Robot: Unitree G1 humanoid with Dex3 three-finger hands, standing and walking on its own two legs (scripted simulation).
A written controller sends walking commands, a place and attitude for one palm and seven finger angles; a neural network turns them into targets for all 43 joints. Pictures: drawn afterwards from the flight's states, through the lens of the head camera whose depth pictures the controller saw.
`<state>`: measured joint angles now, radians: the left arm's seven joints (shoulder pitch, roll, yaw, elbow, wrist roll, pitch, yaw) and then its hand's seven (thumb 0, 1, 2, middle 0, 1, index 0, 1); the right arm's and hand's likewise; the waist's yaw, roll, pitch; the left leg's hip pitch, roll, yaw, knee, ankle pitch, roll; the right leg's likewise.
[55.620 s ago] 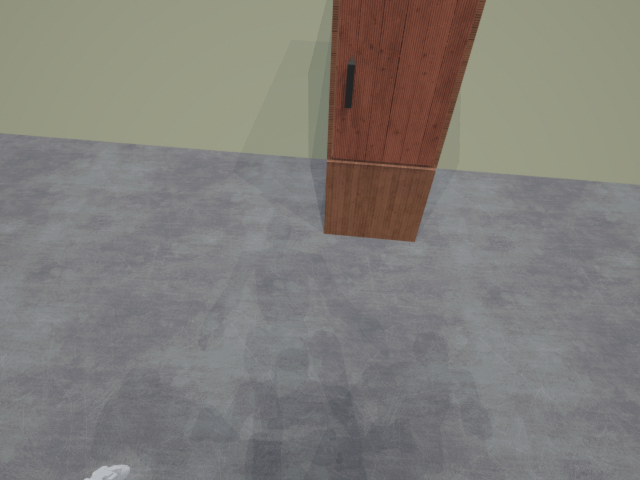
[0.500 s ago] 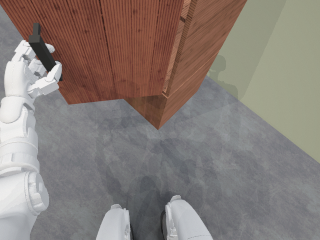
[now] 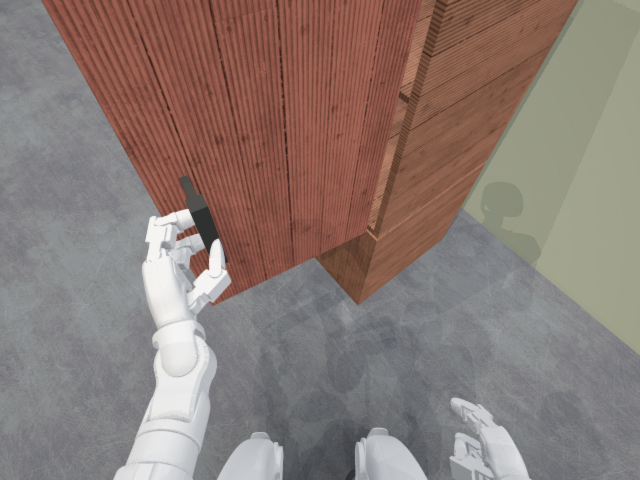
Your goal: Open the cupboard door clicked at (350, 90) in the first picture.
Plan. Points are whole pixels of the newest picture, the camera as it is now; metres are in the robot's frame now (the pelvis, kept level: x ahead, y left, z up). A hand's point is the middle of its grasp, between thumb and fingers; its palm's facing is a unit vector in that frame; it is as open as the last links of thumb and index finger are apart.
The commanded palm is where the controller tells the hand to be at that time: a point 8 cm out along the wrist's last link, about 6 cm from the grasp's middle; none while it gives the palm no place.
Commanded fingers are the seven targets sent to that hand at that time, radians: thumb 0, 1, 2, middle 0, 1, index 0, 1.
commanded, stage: pull the door open along its arc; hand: left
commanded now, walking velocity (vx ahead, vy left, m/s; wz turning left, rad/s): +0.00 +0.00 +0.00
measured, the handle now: (203, 223) +0.42 +0.17 +0.04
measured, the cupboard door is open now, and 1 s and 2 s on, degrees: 81 97 96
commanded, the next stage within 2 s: open thumb and fingers to let go in 0.30 s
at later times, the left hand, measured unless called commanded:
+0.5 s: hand (268, 322) +0.30 +0.07 +0.03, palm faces +0.40 -0.92 -0.02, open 6.9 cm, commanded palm +0.26 +0.13 +0.03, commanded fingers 0.00 0.48 0.72 -0.37 -1.30 -0.37 -1.30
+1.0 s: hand (257, 321) +0.30 +0.09 +0.03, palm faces +0.36 -0.93 +0.01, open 13.5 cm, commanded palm +0.25 +0.14 +0.03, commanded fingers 0.00 -0.50 0.30 -0.22 -0.75 -0.22 -0.75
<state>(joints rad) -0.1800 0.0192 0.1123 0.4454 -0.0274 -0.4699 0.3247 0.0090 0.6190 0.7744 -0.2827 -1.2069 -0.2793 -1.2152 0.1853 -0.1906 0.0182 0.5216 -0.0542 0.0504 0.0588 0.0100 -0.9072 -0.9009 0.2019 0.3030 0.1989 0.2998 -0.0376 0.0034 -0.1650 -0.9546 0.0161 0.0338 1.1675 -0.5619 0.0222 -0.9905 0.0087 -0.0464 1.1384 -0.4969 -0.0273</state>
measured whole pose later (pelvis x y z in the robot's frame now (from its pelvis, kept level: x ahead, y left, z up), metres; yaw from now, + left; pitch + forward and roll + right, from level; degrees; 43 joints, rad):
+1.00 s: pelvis -0.02 -0.02 +0.00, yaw +3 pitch +17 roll +0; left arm -0.02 -0.05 -0.11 0.39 0.06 -0.50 0.47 0.00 -0.39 0.35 -0.32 -1.11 -0.31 -1.12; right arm 0.18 -0.19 0.00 0.60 -0.07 -0.03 0.02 0.01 -0.91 -0.90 0.20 0.30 0.20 0.30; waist -0.01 0.01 -0.16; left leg -0.92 0.00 -0.02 1.16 -0.53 -0.01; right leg -0.95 -0.01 -0.09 1.15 -0.49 -0.06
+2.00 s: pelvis -0.01 +0.01 -0.01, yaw +2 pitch +17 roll -2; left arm 0.29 0.13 -0.11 0.00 -0.10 -0.41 -0.05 -0.01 -0.50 0.30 -0.15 -0.30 -0.15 -0.30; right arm 0.21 -0.21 0.02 0.44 0.00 -0.02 0.01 0.02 -0.91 -0.90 0.20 0.30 0.20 0.30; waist 0.01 0.04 -0.16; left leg -0.97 -0.01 0.00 1.26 -0.58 0.03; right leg -0.99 -0.02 -0.08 1.21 -0.53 -0.02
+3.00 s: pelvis +0.00 +0.01 +0.01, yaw +2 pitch +12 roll -3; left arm 0.56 0.26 0.14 -0.26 -0.28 -0.25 -0.24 -0.01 -0.49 0.30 -0.15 -0.30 -0.15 -0.30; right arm 0.29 -0.23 0.04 0.40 0.05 -0.07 -0.07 0.02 -0.90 -0.90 0.20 0.30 0.20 0.30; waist 0.00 0.06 -0.18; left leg -0.80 0.00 -0.03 1.13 -0.55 0.03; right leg -0.79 0.00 -0.10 1.06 -0.48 -0.02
